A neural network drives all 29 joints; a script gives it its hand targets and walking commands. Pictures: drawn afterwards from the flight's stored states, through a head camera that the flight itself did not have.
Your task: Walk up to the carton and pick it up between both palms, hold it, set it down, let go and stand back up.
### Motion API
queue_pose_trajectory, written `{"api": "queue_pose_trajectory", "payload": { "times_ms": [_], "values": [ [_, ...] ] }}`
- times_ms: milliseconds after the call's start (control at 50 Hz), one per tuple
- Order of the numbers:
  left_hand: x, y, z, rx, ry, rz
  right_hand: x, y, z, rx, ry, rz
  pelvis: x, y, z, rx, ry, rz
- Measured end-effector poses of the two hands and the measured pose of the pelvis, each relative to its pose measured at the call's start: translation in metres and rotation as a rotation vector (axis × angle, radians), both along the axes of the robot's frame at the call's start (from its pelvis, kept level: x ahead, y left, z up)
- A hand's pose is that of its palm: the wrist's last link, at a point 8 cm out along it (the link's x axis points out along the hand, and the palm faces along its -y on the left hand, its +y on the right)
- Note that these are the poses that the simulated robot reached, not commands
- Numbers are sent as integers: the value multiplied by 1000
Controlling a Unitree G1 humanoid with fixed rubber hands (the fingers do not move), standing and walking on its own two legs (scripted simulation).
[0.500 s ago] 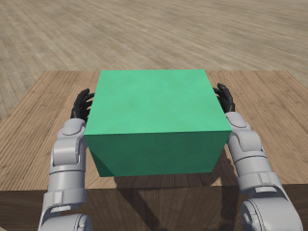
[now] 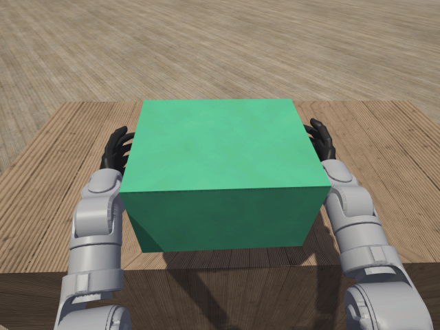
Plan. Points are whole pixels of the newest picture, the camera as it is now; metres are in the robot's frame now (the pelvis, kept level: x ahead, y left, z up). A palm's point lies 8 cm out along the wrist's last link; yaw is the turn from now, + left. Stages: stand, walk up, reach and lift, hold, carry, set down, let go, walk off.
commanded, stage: hold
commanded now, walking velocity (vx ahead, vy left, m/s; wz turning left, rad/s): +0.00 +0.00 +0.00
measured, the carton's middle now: (221, 171) +0.36 +0.01 +0.14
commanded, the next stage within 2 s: none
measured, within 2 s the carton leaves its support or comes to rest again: neither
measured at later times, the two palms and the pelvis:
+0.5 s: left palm (114, 169) +0.35 +0.19 +0.16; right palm (322, 160) +0.37 -0.18 +0.16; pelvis +0.00 +0.00 +0.00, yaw +0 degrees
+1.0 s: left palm (113, 172) +0.35 +0.19 +0.16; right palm (321, 161) +0.37 -0.18 +0.16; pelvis +0.00 +0.00 +0.00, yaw +0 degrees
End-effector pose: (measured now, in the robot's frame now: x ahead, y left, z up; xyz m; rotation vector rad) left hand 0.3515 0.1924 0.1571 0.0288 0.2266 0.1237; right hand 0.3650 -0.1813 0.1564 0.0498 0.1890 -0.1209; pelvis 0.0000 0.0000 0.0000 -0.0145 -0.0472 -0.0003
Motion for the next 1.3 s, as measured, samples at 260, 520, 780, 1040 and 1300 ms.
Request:
{"api": "queue_pose_trajectory", "payload": {
  "times_ms": [260, 520, 780, 1040, 1300],
  "values": [
    [-1, 0, 0, -1, 1, -1, -2, 0, -1, 4, 1, -2, -1, 0, 0, 0, 2, 1],
    [2, -1, 2, 0, -2, 0, 1, -1, 1, 1, -2, -1, -1, -1, 0, 1, 3, -3],
    [2, 0, 0, 4, -2, 2, 3, 0, 0, 2, -2, 2, 2, -1, 0, -1, 3, 3],
    [-1, 2, -2, -2, -1, 5, 1, 2, -2, 6, 0, 2, 2, 0, 0, 0, -1, 2],
    [2, 0, 1, -1, 1, -3, 0, -1, 0, 3, 1, -4, 1, 1, 0, 1, 1, -4]
  ]
}}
